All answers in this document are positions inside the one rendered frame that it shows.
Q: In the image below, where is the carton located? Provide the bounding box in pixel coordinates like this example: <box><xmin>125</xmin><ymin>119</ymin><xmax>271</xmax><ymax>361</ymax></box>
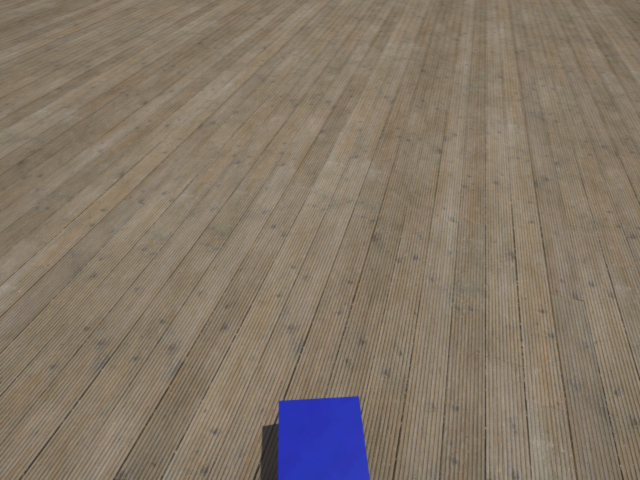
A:
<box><xmin>278</xmin><ymin>396</ymin><xmax>370</xmax><ymax>480</ymax></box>

